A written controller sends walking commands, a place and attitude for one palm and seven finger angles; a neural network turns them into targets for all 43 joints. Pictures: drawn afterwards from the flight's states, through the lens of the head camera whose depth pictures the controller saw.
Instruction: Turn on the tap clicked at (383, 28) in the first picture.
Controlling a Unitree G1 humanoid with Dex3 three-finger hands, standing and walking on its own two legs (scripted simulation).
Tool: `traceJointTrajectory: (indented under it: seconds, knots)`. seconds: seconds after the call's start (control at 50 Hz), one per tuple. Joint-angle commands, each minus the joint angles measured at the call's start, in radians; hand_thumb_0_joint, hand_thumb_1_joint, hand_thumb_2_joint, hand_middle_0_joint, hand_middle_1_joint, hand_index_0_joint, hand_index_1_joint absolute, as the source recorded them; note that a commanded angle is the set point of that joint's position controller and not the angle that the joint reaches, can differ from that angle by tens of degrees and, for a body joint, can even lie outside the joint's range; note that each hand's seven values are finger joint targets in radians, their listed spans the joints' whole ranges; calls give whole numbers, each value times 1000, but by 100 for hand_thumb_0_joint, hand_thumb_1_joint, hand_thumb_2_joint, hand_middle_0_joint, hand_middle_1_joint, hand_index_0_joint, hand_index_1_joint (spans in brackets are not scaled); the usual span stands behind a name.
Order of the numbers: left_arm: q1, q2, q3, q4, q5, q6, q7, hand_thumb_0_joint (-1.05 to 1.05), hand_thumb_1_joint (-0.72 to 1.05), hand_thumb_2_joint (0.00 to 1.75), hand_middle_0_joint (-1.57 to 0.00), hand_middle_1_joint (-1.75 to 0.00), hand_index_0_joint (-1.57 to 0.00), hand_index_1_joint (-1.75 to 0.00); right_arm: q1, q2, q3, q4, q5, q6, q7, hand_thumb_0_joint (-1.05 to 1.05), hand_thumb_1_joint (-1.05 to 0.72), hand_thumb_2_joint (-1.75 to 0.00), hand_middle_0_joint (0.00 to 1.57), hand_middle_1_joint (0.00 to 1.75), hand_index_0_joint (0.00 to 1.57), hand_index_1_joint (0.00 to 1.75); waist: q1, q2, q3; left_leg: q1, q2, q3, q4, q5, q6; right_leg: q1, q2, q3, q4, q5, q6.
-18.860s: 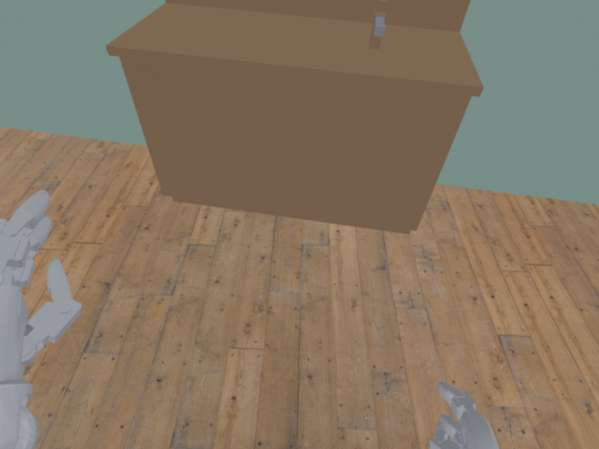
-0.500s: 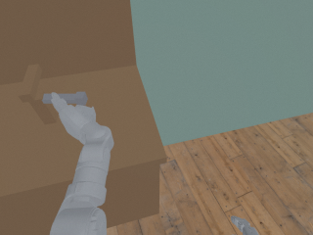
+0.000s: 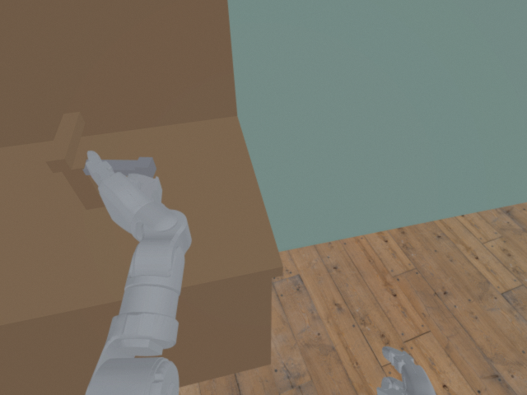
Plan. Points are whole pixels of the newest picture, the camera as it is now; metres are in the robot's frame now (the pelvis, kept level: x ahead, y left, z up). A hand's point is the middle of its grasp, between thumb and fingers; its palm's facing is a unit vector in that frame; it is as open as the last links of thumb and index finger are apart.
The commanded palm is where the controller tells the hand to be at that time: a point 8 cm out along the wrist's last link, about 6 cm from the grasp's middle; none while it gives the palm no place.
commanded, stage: lift the hand up off the lever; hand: left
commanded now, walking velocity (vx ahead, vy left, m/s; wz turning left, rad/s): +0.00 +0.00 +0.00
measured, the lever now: (145, 168) +0.45 +0.26 +0.10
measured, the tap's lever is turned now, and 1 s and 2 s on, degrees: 75 75 75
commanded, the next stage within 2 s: draw the hand back beside the body in 1.14 s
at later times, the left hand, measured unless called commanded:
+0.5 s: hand (155, 178) +0.38 +0.21 +0.15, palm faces +0.81 -0.58 -0.07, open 7.8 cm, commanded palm +0.32 +0.22 +0.16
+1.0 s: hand (149, 168) +0.39 +0.21 +0.16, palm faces +0.78 -0.62 -0.04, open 7.8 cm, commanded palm +0.32 +0.22 +0.17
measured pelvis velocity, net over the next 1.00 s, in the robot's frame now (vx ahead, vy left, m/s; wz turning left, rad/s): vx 0.02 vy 0.01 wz -0.01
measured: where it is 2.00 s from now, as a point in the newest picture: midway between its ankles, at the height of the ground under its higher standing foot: outside the picture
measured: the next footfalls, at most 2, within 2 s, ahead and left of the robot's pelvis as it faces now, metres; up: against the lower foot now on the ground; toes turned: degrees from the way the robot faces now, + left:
none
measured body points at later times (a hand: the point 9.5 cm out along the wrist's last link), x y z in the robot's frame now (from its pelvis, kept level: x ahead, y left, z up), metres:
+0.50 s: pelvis +0.00 +0.00 +0.00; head -0.01 -0.02 +0.45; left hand +0.33 +0.23 +0.16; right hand +0.18 -0.22 -0.11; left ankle -0.02 +0.14 -0.73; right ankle +0.00 -0.10 -0.73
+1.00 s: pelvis +0.02 +0.01 +0.01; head +0.01 -0.01 +0.46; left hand +0.34 +0.24 +0.17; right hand +0.21 -0.21 -0.10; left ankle -0.02 +0.14 -0.73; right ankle +0.00 -0.10 -0.73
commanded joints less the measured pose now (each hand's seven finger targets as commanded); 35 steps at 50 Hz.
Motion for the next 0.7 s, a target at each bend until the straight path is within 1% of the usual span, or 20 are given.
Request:
traceJointTrajectory:
  seconds: [0.0,0.02,0.06,0.08,0.12,0.18,0.2,0.22,0.28,0.32,0.38,0.42,0.46,0.48,0.5,0.52,0.56,0.58,0.62,0.68]
  knots:
    - [-413,104,-39,-212,24,-46,-10,0,90,90,-15,-15,-15,-15,-123,-107,-31,-140,12,-47,-12,0,-90,-90,20,30,20,30,-9,-57,-271,35,-17,54,-52,324,15,189,-21,24,-77,269,-6]
    - [-390,135,-7,-198,17,-42,-12,0,90,90,-15,-15,-15,-15,-122,-111,-33,-138,11,-44,-16,0,-90,-90,20,30,20,30,-1,-82,-269,30,-17,49,-62,308,16,199,-18,24,-86,245,-4]
    - [-421,110,-33,-209,16,-39,-16,0,90,90,-15,-15,-15,-15,-135,-107,-28,-141,18,-47,-16,0,-90,-90,20,30,20,30,-5,-48,-252,32,-19,53,-68,287,19,187,-23,30,-99,219,-5]
    - [-450,102,-45,-212,19,-41,-14,0,90,90,-15,-15,-15,-15,-133,-107,-27,-137,16,-53,-15,0,-90,-90,20,30,20,30,-10,-59,-250,40,-18,51,-70,289,20,184,-22,28,-100,221,-5]
    - [-415,127,-22,-230,20,-40,-12,0,90,90,-15,-15,-15,-15,-130,-111,-34,-139,12,-54,-15,0,-90,-90,20,30,20,30,2,-59,-274,48,-16,48,-69,314,16,200,-16,24,-94,242,-7]
    - [-425,111,-41,-265,25,-39,-10,0,90,90,-15,-15,-15,-15,-131,-107,-33,-142,13,-58,-11,0,-90,-90,20,30,20,30,-1,-44,-291,64,-16,57,-64,341,16,208,-20,25,-86,279,-7]
    - [-411,104,-45,-262,24,-32,-10,0,90,90,-15,-15,-15,-15,-130,-106,-33,-143,12,-58,-10,0,-90,-90,20,30,20,30,0,-55,-282,61,-16,57,-64,351,16,212,-20,24,-85,295,-6]
    - [-391,134,-17,-255,20,-29,-11,0,90,90,-15,-15,-15,-15,-130,-112,-36,-140,12,-54,-12,0,-90,-90,20,30,20,30,6,-74,-285,59,-14,52,-73,343,13,221,-16,20,-90,274,-7]
    - [-409,100,-47,-275,16,-18,-12,0,90,90,-15,-15,-15,-15,-146,-106,-31,-145,16,-59,-12,0,-90,-90,20,30,20,30,4,-55,-267,64,-17,56,-78,326,15,210,-19,23,-99,257,-6]
    - [-403,141,-11,-260,12,-11,-12,0,90,90,-15,-15,-15,-15,-148,-111,-31,-136,16,-54,-16,0,-90,-90,20,30,20,30,10,-67,-257,59,-16,53,-89,303,16,215,-16,25,-115,222,-5]
    - [-441,127,-28,-265,18,-10,-12,0,90,90,-15,-15,-15,-15,-161,-106,-25,-137,20,-57,-15,0,-90,-90,20,30,20,30,6,-63,-246,60,-17,58,-93,278,21,210,-21,32,-129,194,-2]
    - [-422,157,-2,-271,18,-7,-11,0,90,90,-15,-15,-15,-15,-159,-109,-28,-135,18,-56,-16,0,-90,-90,20,30,20,30,14,-55,-253,63,-16,56,-96,278,19,222,-18,32,-133,190,-4]
    - [-434,122,-36,-273,17,-5,-17,0,90,90,-15,-15,-15,-15,-167,-105,-25,-138,21,-60,-14,0,-90,-90,20,30,20,30,7,-44,-241,70,-15,59,-100,266,22,209,-21,33,-138,179,-3]
    - [-443,120,-39,-266,18,-4,-17,0,90,90,-15,-15,-15,-15,-162,-106,-24,-135,20,-62,-15,0,-90,-90,20,30,20,30,3,-61,-240,76,-16,58,-98,277,24,211,-20,31,-136,194,-3]
    - [-422,119,-35,-264,12,1,-20,0,90,90,-15,-15,-15,-15,-163,-105,-26,-139,22,-62,-14,0,-90,-90,20,30,20,30,6,-64,-239,73,-17,59,-99,278,24,217,-20,31,-138,197,-2]
    - [-417,146,-13,-258,6,4,-24,0,90,90,-15,-15,-15,-15,-165,-111,-27,-134,22,-59,-18,0,-90,-90,20,30,20,30,9,-67,-231,73,-15,56,-106,263,23,218,-19,31,-147,176,-1]
    - [-445,145,-15,-251,2,6,-31,0,90,90,-15,-15,-15,-15,-170,-109,-22,-134,28,-59,-20,0,-90,-90,20,30,20,30,6,-73,-221,71,-17,56,-113,244,26,217,-23,37,-159,157,1]
    - [-462,129,-32,-258,4,8,-32,0,90,90,-15,-15,-15,-15,-172,-106,-21,-135,28,-61,-21,0,-90,-90,20,30,20,30,3,-63,-218,76,-18,57,-113,248,27,215,-23,37,-158,165,1]
    - [-465,155,-12,-259,5,10,-33,0,90,90,-15,-15,-15,-15,-170,-110,-24,-128,25,-60,-23,0,-90,-90,20,30,20,30,7,-60,-231,84,-16,54,-118,247,23,220,-19,33,-160,156,-1]
    - [-446,129,-34,-289,6,15,-35,0,90,90,-15,-15,-15,-15,-166,-106,-25,-141,24,-62,-17,0,-90,-90,20,30,20,30,14,-40,-258,102,-16,58,-110,319,20,241,-20,29,-139,238,-5]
